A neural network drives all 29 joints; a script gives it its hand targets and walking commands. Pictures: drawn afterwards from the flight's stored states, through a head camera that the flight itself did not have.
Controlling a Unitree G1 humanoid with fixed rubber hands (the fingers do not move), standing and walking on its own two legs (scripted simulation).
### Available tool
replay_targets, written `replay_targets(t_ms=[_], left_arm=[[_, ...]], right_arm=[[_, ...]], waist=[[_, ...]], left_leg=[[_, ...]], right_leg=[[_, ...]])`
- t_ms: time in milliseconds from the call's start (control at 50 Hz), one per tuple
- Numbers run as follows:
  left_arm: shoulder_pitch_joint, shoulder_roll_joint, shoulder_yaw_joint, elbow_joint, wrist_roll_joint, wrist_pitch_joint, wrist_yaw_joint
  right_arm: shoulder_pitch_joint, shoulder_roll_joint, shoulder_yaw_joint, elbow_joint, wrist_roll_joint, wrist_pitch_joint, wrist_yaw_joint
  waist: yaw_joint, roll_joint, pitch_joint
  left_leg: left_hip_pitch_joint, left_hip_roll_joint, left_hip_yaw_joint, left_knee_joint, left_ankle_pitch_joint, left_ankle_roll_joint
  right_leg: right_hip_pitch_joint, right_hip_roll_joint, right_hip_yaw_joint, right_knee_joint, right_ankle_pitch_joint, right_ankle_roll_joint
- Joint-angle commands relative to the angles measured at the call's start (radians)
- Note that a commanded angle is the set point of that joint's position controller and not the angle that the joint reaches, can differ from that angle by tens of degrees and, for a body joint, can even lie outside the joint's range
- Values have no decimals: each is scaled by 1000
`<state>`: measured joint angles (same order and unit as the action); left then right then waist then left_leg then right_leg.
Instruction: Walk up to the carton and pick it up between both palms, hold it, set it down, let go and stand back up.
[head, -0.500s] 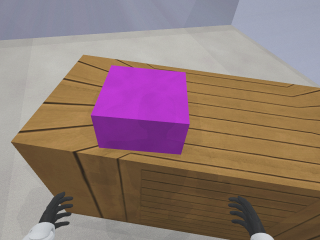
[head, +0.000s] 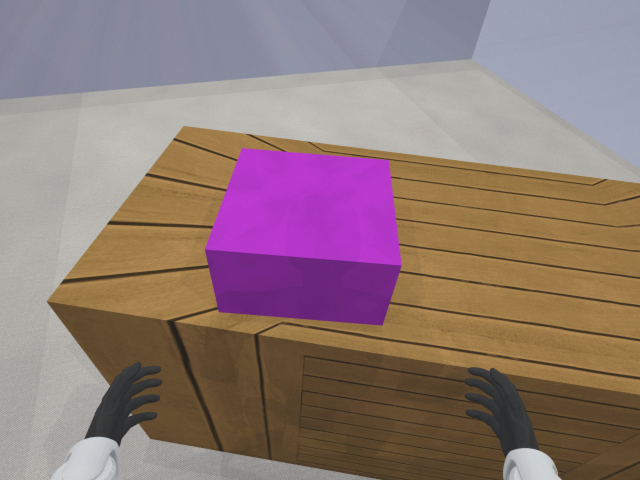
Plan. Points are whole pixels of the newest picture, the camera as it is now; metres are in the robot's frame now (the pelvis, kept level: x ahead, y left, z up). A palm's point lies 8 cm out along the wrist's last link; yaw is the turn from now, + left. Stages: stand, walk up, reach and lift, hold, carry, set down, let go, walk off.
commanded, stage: reach and lift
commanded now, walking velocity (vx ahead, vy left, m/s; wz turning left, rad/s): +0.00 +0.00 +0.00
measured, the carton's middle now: (308, 232) +0.53 +0.07 -0.01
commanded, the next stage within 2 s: none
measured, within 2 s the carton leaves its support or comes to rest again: neither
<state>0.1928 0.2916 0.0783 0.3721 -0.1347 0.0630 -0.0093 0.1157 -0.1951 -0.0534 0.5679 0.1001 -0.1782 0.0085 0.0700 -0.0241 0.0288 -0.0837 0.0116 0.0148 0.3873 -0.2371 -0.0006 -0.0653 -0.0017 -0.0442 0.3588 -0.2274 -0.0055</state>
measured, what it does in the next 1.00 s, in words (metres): stands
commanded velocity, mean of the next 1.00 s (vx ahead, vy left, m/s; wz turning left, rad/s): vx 0.00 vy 0.00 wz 0.00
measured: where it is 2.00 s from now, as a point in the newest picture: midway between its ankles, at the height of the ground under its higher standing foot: outside the picture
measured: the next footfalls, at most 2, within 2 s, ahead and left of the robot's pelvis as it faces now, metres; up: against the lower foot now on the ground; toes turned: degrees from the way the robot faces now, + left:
none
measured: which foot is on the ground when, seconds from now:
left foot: down 0.00-1.00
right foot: down 0.00-1.00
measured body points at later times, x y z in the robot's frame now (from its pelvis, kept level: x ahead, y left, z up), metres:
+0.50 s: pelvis +0.00 +0.00 +0.00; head -0.01 +0.01 +0.45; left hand +0.25 +0.27 +0.01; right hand +0.27 -0.21 +0.01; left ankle -0.01 +0.12 -0.75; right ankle -0.02 -0.11 -0.75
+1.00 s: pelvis -0.01 +0.00 +0.00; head -0.01 +0.01 +0.45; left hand +0.34 +0.26 +0.06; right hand +0.34 -0.21 +0.05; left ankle -0.01 +0.12 -0.75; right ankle -0.02 -0.11 -0.75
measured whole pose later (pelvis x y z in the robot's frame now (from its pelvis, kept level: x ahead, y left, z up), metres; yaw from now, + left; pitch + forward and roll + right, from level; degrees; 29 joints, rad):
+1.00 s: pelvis -0.01 +0.00 +0.00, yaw -1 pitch -1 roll -1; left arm -0.38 0.36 0.07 0.68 -0.27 0.01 -0.06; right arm -0.34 -0.27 0.05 0.66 0.34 -0.05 -0.08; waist 0.03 -0.01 0.00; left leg -0.17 0.02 0.03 0.42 -0.23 0.00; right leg -0.16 0.01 -0.01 0.38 -0.21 0.00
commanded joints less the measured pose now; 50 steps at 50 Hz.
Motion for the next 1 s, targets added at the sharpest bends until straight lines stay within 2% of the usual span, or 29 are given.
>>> replay_targets(t_ms=[0,60,80,100,120,280,420,600,760,860,980], left_arm=[[-116,122,42,-132,-5,-45,3],[-132,122,46,-129,-9,-58,-2],[-55,93,27,-70,23,-54,-13],[-114,122,56,-134,17,-61,-18],[-110,114,44,-127,7,-63,-19],[-236,156,28,-137,-66,-123,-20],[-318,183,22,-83,-113,-157,-42],[-469,210,23,-27,-146,-182,-59],[-704,222,18,64,-151,-135,-46],[-801,236,30,121,-143,-104,-45],[-925,247,33,200,-133,-78,-54]], right_arm=[[-108,-121,-24,-144,32,-22,4],[-113,-128,-17,-158,55,-20,1],[-44,-100,38,-96,43,-22,-4],[-73,-117,15,-149,56,-35,-14],[-82,-116,17,-142,60,-44,-20],[-161,-114,2,-230,78,-50,-41],[-209,-114,29,-238,129,-25,-66],[-309,-119,46,-256,186,8,-87],[-529,-158,35,-191,198,65,-84],[-630,-183,50,-110,223,87,-84],[-760,-210,66,-10,246,103,-87]], waist=[[-1,69,-85],[-1,72,-89],[-3,75,-41],[7,79,-77],[-3,83,-74],[-11,67,-118],[-22,45,-144],[-36,51,-159],[-32,75,-204],[-32,65,-271],[-36,57,-311]], left_leg=[[45,-21,16,-33,380,-45],[44,-22,13,-31,396,-47],[40,-32,16,-32,444,-56],[59,-31,19,-26,461,-61],[52,-32,21,-27,461,-62],[22,-25,30,-35,362,-47],[32,-21,17,-21,381,-38],[33,-19,2,-11,370,-34],[4,-8,2,-19,284,-27],[31,-8,3,5,349,-27],[31,-10,8,17,361,-25]], right_leg=[[-35,34,4,-84,85,-20],[-25,32,13,-85,109,-21],[-5,36,33,-106,126,-33],[5,37,31,-104,141,-30],[2,38,31,-101,143,-29],[-2,22,45,-86,109,-21],[11,13,63,-74,146,-16],[-8,5,75,-66,145,-16],[-49,12,62,-45,73,-19],[-54,21,55,-37,118,-11],[-64,26,49,-40,138,-1]])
